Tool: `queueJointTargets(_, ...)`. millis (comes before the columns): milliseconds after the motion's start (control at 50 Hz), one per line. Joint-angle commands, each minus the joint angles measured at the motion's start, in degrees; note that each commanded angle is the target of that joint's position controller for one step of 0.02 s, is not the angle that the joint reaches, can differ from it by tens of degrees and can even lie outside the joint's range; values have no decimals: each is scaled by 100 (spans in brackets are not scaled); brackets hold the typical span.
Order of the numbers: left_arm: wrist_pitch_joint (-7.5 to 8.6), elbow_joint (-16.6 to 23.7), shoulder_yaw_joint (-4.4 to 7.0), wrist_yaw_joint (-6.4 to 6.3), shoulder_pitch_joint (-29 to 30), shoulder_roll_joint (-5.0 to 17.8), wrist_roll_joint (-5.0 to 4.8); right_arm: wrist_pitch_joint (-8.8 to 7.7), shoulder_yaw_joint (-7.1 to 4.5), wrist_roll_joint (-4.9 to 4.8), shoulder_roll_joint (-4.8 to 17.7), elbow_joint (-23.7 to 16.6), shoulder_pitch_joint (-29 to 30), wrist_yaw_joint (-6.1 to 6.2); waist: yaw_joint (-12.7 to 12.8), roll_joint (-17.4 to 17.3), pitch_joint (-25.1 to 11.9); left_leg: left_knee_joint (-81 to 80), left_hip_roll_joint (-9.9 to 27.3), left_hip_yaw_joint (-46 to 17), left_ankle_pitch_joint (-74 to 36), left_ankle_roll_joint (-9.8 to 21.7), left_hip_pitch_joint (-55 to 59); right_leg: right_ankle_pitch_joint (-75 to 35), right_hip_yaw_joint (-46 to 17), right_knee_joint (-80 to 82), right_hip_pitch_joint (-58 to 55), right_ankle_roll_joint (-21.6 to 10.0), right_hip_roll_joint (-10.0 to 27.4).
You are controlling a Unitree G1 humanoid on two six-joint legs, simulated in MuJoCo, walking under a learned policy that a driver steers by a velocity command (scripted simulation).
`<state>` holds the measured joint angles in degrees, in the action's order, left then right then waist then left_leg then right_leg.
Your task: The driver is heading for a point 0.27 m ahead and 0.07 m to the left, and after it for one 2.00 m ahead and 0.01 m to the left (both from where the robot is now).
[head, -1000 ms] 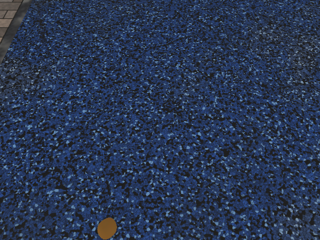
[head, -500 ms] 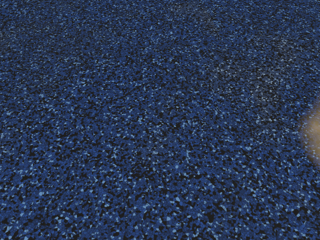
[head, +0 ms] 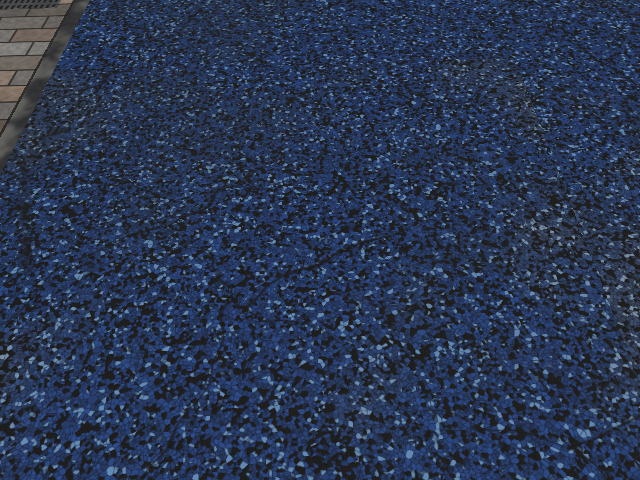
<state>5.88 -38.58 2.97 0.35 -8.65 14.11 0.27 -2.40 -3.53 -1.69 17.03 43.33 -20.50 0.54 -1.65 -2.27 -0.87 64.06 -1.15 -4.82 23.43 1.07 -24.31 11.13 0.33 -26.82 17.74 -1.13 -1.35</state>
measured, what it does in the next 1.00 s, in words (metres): walks ahead: left foot, then right foot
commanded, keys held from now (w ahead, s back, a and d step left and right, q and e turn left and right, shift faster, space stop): w+q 0.32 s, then w+e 0.52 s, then e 0.16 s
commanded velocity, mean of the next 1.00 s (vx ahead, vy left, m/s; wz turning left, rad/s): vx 0.48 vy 0.00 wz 0.03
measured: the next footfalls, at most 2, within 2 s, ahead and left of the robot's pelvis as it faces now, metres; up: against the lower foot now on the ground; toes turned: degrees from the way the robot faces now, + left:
left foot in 0.38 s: +0.33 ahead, +0.19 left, +0.00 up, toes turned +16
right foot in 0.94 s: +0.66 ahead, +0.02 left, +0.00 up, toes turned -1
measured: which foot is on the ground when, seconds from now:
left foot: up 0.00-0.36, down 0.38-0.92, up 0.94-1.00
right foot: down 0.00-0.38, up 0.40-0.92, down 0.94-1.00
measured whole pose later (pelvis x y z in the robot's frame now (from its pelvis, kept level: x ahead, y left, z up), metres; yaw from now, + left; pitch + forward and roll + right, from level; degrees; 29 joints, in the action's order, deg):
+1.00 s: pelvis +0.52 +0.09 -0.02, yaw -1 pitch +3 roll +1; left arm 2.8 -38.5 3.4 2.5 -6.0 16.8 0.1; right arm -3.2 -3.1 0.0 16.4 45.8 -15.4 0.8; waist -1.4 1.0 4.0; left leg 63.8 0.6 3.0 32.7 -2.6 -12.9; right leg 8.3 1.7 -35.2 29.4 -5.5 -2.8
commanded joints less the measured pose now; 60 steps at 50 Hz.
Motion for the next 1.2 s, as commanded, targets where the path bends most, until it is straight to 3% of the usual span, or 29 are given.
queueJointTargets(20,19,62,170,-2,-376,536,38,-16,-140,17,418,-605,345,-51,263,894,230,312,710,-199,-555,-72,-1876,-154,-1602,1540,-1316,-907,1614)
queueJointTargets(120,85,-226,288,-23,-463,859,18,36,-53,59,184,-840,780,-134,247,631,227,-598,794,-67,-1505,-230,-1905,-1485,-497,1782,-1235,-1012,1596)
queueJointTargets(200,25,-406,324,-62,-613,1077,-36,-17,21,53,104,-1033,1505,-277,499,547,353,-1925,697,276,-2488,-112,-1520,-1580,223,1766,-1317,-819,1501)
queueJointTargets(280,-78,-596,385,-63,-881,1309,-154,-2,4,22,204,-1323,2022,-394,585,569,508,-2584,577,549,-2097,146,-1407,-1883,516,1552,-1889,-648,1727)
queueJointTargets(340,-190,-673,430,-95,-991,1521,-216,34,-147,89,467,-1340,1564,-399,176,736,46,-2858,32,977,-1263,520,-181,-4396,824,325,-2061,-488,1730)
queueJointTargets(360,-217,-724,372,-104,-1040,1440,-217,37,-290,77,670,-1101,665,-348,-342,595,-412,-3258,-211,1007,-1621,729,1193,-4711,979,-701,-1655,-376,1576)
queueJointTargets(380,-184,-681,242,-109,-1132,1197,-95,77,-444,75,1040,-864,-302,-236,-771,173,-966,-3227,317,150,-1891,975,3033,-3247,1023,-2234,-330,-181,1369)
queueJointTargets(400,-73,-442,-49,-2,-1804,382,51,37,-491,91,1704,-853,-294,-181,-122,-1392,-1698,-3749,2122,-3081,-1062,1980,4807,1998,732,-4462,2035,163,336)
queueJointTargets(420,63,-591,70,54,-1370,979,-175,-8,-358,108,1207,-934,-588,-190,-624,-646,-2405,-4394,2438,-3973,-631,2067,4786,2317,-463,-5183,2329,79,284)
queueJointTargets(440,90,-382,157,72,-738,1222,-389,-70,-273,172,1004,-826,-336,-218,-651,-420,-1452,-4449,2229,-2894,-1136,1746,4126,1880,-447,-5270,2757,17,509)
queueJointTargets(460,96,-329,113,38,-541,1098,-341,-110,-229,153,877,-782,22,-217,-410,-163,-888,-4495,1981,-2083,-1671,1524,3258,1359,-407,-4842,2648,-14,770)
queueJointTargets(480,60,-380,127,4,-480,1061,-215,-141,-170,176,664,-766,379,-220,-195,-95,-533,-4625,1758,-1527,-2091,1381,2536,1020,-401,-4480,2396,13,937)
queueJointTargets(500,-33,-458,154,5,-707,1049,-199,-189,-115,223,490,-780,605,-229,45,-211,-404,-4837,1603,-1122,-2332,1306,2024,746,-488,-4311,1993,28,1060)
queueJointTargets(560,-287,-609,129,-23,-990,743,-215,-374,-134,240,443,-619,794,-237,289,-149,-157,-5412,1532,-402,-2542,1316,1404,267,-580,-3996,1704,151,1020)
queueJointTargets(640,-309,-490,137,-26,-518,623,-174,-424,-164,294,474,-358,653,-128,184,-43,195,-5632,1383,423,-2873,1083,1620,-938,-797,-2997,2273,238,861)
queueJointTargets(700,-257,-386,93,74,-96,504,-149,-412,-173,263,554,-250,638,-70,24,-32,343,-5735,1292,924,-2878,886,1776,-1770,-506,-1969,2144,181,754)
queueJointTargets(780,-247,-62,12,211,588,372,-137,-305,-228,193,692,26,243,-21,-283,73,640,-5632,1557,1185,-3111,834,2524,-1698,-200,-1189,2443,18,700)
queueJointTargets(840,-246,211,17,330,838,409,-137,-150,-273,121,806,138,163,15,-281,3,648,-5173,1737,1338,-4025,752,3142,-950,106,-928,2557,-176,565)
queueJointTargets(880,-259,266,110,375,523,578,-89,-33,-306,112,969,67,382,107,-2,-264,329,-4263,1648,1528,-6430,569,3195,-393,550,-884,1827,-355,132)
queueJointTargets(900,-257,168,206,370,-35,751,-83,24,-313,105,1019,29,456,158,292,-363,-25,-3455,1552,1575,-7215,454,3097,-298,680,-847,1119,-468,-129)
queueJointTargets(920,-242,-13,366,311,-884,1049,-76,42,-294,68,1016,-19,582,193,765,-272,-480,-2279,1318,1667,-6960,238,2611,-920,605,-349,-141,-658,-320)
queueJointTargets(940,-285,-97,518,171,-1474,1518,-56,-37,-208,156,814,-127,475,191,996,380,-1022,-537,930,1652,-4635,-122,1260,-2659,-468,-244,-1843,-1012,367)
queueJointTargets(960,-276,72,545,115,-1157,2080,42,-187,43,378,51,-345,-343,48,181,1764,-1850,1691,-274,1028,1515,-542,-1201,-4588,-3411,-460,-3969,-2325,2122)
queueJointTargets(980,-291,229,479,124,-1398,1694,24,-321,-39,236,649,-229,51,-41,783,763,-2829,2172,-172,-185,1555,-456,-1284,-4438,-3829,-91,-4075,-2479,2236)
queueJointTargets(1000,-288,276,403,129,-1026,1436,-19,-348,-78,33,757,-456,636,-52,754,580,-2031,1884,122,-222,1057,-334,-1587,-4334,-2922,39,-3473,-2179,1979)
queueJointTargets(1020,-305,278,359,114,-691,1222,-143,-339,-54,89,684,-497,836,9,537,164,-1199,1365,334,-57,631,-325,-1696,-3915,-2364,204,-2544,-1875,1639)
queueJointTargets(1040,-343,343,313,78,-407,1070,-175,-279,-89,192,723,-470,899,78,359,91,-755,1017,457,6,366,-373,-1530,-3673,-2087,394,-1756,-1719,1444)
queueJointTargets(1100,-395,458,319,29,-68,1108,-9,-33,-97,231,603,-444,533,135,-61,446,-541,358,447,75,9,-527,-738,-3854,-1675,732,-414,-1653,1120)
queueJointTargets(1200,-555,405,365,-148,-116,1268,-99,75,-36,257,457,-511,856,202,25,676,-854,-957,235,44,-875,-758,-638,-3412,-1539,499,-293,-1347,822)
Keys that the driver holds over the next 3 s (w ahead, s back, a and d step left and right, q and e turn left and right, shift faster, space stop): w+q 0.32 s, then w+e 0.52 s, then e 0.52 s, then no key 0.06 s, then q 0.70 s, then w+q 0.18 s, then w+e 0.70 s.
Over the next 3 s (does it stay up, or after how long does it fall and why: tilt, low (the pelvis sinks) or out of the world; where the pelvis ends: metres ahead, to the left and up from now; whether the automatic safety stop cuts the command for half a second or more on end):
stays up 0.96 0.12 0.00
